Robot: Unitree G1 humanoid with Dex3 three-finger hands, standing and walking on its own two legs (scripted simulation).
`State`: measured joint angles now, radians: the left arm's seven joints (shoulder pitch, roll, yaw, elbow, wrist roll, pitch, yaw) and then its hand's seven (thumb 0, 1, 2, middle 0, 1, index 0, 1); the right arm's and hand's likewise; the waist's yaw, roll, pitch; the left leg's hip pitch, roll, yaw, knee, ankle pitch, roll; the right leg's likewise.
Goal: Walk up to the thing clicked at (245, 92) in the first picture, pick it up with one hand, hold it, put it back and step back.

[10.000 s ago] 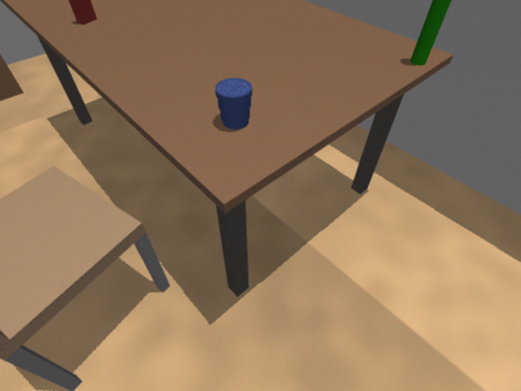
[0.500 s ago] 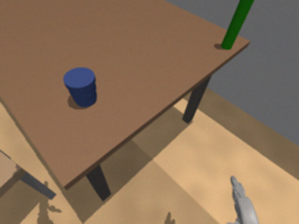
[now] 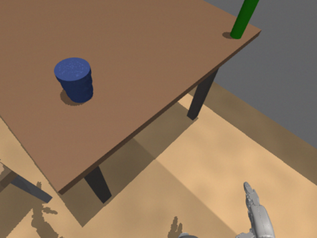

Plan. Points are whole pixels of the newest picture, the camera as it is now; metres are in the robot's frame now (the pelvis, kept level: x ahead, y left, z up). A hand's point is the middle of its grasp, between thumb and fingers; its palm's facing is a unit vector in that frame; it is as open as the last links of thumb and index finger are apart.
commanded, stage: go down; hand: left
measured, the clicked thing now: (77, 82) +0.55 +0.20 +0.03
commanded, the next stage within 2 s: approach in 0.64 s
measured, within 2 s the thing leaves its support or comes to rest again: neither
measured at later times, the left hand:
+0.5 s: hand out of the picture +0.45 +0.39 +0.17, palm faces +0.19 -0.98 +0.01, open 17.7 cm
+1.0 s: hand out of the picture +0.44 +0.39 +0.14, palm faces +0.18 -0.98 +0.02, open 17.6 cm
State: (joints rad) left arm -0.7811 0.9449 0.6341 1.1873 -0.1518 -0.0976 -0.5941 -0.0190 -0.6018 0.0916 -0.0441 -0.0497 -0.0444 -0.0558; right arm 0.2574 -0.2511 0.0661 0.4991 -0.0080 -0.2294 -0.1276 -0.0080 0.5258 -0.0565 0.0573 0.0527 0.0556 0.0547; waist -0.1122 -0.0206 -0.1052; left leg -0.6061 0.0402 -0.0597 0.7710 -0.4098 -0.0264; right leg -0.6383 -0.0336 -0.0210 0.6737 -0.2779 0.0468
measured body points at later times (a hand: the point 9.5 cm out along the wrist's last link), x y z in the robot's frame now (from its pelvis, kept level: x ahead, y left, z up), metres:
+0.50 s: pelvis +0.01 +0.01 -0.01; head +0.09 +0.05 +0.44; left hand +0.43 +0.44 +0.18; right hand +0.16 -0.24 -0.05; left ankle -0.03 +0.13 -0.71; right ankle +0.02 -0.15 -0.71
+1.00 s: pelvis +0.00 +0.01 -0.01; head +0.09 +0.05 +0.43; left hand +0.43 +0.44 +0.15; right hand +0.16 -0.24 -0.05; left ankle -0.03 +0.13 -0.71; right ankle +0.02 -0.15 -0.71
